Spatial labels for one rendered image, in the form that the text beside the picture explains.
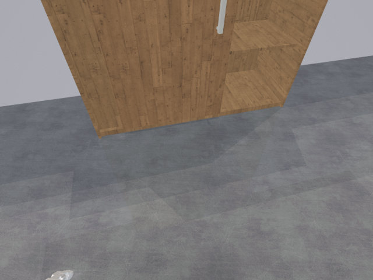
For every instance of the wardrobe door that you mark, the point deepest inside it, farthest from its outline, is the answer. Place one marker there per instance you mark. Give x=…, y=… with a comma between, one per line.
x=76, y=24
x=164, y=58

